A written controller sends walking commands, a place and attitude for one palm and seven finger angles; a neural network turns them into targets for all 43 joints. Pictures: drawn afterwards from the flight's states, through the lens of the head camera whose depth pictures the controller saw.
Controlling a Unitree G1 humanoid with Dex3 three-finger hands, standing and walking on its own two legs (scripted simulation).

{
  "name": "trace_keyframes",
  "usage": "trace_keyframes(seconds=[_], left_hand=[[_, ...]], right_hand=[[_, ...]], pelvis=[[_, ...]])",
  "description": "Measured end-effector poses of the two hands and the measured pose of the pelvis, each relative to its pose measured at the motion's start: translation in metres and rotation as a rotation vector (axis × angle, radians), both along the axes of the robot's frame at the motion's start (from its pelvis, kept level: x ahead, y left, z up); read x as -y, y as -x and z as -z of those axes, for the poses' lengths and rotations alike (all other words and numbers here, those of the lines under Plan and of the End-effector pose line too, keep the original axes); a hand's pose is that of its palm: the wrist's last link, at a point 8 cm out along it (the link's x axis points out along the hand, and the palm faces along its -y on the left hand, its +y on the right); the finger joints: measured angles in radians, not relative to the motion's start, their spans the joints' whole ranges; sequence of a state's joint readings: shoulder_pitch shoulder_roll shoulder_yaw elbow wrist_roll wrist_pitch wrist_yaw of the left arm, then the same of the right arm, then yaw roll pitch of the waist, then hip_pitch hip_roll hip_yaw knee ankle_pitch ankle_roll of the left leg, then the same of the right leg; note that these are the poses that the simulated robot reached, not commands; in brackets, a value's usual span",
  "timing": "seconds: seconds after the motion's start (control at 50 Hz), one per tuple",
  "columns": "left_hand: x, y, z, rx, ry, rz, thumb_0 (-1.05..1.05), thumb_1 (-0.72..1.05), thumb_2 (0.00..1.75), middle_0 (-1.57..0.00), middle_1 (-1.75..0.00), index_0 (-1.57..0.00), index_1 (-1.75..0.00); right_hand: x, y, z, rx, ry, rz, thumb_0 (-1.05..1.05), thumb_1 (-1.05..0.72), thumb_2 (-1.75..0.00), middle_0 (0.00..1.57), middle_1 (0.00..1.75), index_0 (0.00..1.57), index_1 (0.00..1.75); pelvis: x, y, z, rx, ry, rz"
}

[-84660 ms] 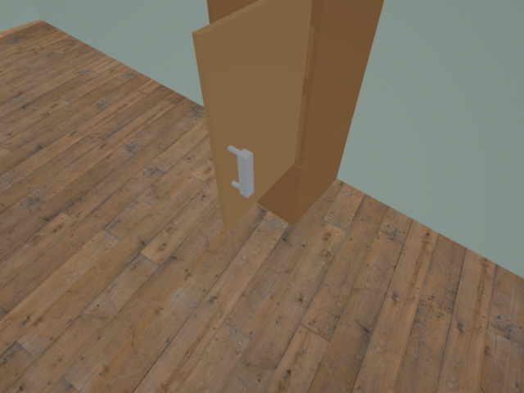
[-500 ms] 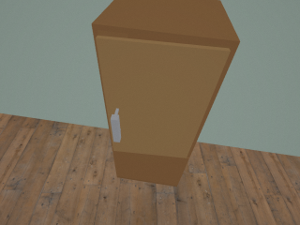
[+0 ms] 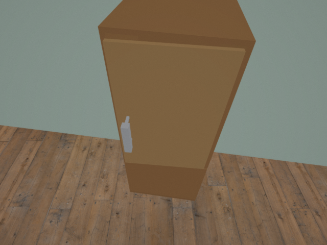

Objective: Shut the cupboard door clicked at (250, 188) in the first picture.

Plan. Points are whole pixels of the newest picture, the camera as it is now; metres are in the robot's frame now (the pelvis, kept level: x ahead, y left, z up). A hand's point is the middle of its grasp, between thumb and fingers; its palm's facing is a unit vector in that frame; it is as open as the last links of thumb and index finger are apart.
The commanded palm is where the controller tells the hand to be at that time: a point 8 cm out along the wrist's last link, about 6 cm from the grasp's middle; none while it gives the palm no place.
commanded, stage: look again from close up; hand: left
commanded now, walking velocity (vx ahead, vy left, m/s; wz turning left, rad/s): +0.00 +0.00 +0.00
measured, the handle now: (128, 134) +0.52 +0.17 -0.10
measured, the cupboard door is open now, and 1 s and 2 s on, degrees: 3 3 3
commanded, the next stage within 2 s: shuffle to correct the standing spot in 0.08 s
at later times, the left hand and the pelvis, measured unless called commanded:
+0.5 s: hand out of the picture -0.04 +0.17 -0.20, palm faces +0.02 -0.99 -0.12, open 7.4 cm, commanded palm none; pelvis -0.01 +0.01 -0.01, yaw -1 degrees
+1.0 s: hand out of the picture +0.12 +0.16 -0.18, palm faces -0.12 -0.99 -0.12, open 7.4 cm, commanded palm none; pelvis +0.04 +0.00 +0.01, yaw -3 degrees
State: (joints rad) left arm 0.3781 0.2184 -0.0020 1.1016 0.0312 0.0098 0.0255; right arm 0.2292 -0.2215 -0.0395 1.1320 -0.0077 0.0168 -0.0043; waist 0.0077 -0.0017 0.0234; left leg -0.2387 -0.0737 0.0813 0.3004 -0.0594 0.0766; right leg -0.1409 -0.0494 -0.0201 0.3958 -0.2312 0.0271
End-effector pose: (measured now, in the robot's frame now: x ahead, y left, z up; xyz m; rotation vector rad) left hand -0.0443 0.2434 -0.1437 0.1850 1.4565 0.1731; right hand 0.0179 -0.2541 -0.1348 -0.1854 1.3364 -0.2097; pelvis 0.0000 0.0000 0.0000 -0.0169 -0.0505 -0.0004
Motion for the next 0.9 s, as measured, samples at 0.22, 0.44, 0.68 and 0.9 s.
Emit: trace_keyframes(seconds=[0.22, 0.44, 0.68, 0.9], left_hand=[[0.001, -0.012, 0.001, 0.057, 0.001, 0.019, 0.00, 0.90, 0.90, -0.20, -0.30, -0.20, -0.30], [0.022, 0.004, 0.012, 0.029, 0.070, -0.027, 0.00, 0.90, 0.90, -0.20, -0.30, -0.20, -0.30], [0.003, -0.069, 0.020, 0.117, 0.111, 0.054, 0.02, 0.93, 0.90, -0.20, -0.30, -0.20, -0.30], [0.001, -0.127, 0.004, 0.114, 0.086, 0.108, 0.01, 0.92, 0.90, -0.19, -0.30, -0.19, -0.30]], right_hand=[[0.014, 0.001, -0.005, 0.034, 0.026, -0.006, 0.00, -0.91, -0.90, 0.20, 0.30, 0.21, 0.30], [-0.013, 0.024, -0.003, 0.007, -0.006, 0.015, 0.00, -0.91, -0.90, 0.20, 0.29, 0.20, 0.30], [-0.086, 0.122, -0.004, -0.186, -0.063, 0.156, 0.00, -0.91, -0.90, 0.20, 0.29, 0.20, 0.30], [-0.095, 0.118, -0.021, -0.255, -0.076, 0.212, 0.00, -0.91, -0.90, 0.20, 0.30, 0.21, 0.30]], pelvis=[[0.006, 0.010, 0.000, 0.009, 0.003, 0.003], [0.002, 0.015, 0.000, -0.005, 0.013, 0.004], [-0.023, 0.003, 0.003, -0.026, 0.016, 0.039], [-0.015, -0.026, -0.009, -0.078, 0.024, 0.046]])
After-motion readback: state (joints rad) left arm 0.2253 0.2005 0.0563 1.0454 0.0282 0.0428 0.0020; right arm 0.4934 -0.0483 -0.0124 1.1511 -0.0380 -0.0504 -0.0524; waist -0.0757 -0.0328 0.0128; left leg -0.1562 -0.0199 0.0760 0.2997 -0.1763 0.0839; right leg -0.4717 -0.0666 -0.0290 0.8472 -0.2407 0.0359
